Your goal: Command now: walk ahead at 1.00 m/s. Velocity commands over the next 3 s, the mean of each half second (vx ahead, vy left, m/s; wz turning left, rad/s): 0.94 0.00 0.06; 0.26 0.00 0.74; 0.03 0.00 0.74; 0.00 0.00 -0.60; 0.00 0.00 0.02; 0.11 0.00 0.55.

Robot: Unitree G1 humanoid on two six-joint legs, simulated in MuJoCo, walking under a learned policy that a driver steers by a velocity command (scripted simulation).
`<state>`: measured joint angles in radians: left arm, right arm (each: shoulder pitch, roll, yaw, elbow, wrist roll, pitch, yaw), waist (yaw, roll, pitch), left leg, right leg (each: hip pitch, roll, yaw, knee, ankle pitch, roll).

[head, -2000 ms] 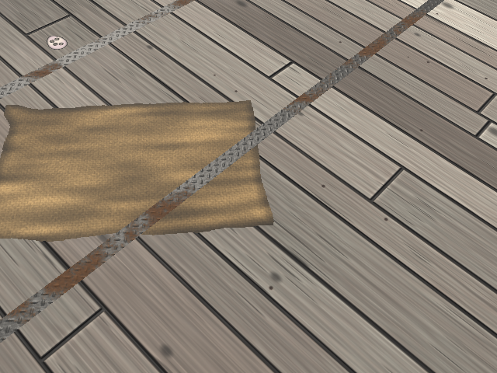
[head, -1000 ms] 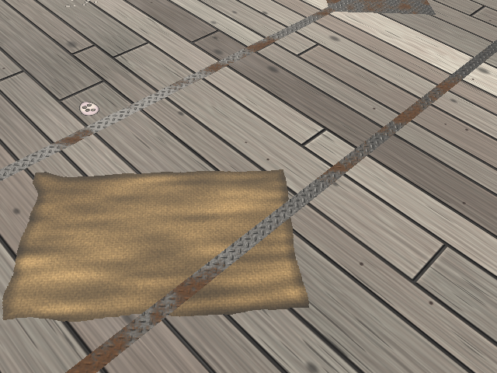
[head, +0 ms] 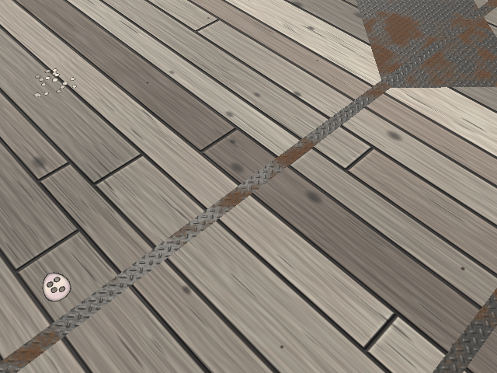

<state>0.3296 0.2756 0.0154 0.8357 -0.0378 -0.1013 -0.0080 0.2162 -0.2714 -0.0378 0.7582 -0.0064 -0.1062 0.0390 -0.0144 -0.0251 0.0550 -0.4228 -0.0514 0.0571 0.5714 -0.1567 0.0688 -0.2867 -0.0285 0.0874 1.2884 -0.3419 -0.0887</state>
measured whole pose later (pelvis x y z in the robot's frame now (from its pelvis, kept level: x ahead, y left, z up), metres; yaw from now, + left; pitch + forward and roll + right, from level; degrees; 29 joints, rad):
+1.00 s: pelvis +0.73 -0.02 +0.01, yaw +25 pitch +1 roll -2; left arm -0.04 0.27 0.03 0.69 0.01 -0.02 0.00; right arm 0.27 -0.31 -0.10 0.62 0.01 0.00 0.01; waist -0.06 0.00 0.10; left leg -0.43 -0.14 -0.07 0.48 -0.06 0.11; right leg -0.51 0.06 0.11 1.17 -0.45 0.03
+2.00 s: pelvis +0.84 -0.08 +0.01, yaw +24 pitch +2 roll +1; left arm 0.15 0.32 0.09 0.61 -0.03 0.07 -0.04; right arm 0.14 -0.30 -0.08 0.66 0.02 0.01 -0.02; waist 0.00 0.01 0.06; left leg -0.17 0.11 0.17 0.54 -0.39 -0.05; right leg -0.42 -0.05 -0.07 0.69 -0.28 0.04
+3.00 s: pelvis +0.92 +0.00 +0.02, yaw +45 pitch +2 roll -2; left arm 0.20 0.32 0.07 0.75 -0.03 -0.03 -0.02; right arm 0.21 -0.29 -0.03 0.63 -0.01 -0.03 -0.01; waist 0.00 -0.02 -0.03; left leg -0.13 -0.05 -0.12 0.39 -0.29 0.06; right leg -0.48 -0.02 0.00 0.75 -0.21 0.03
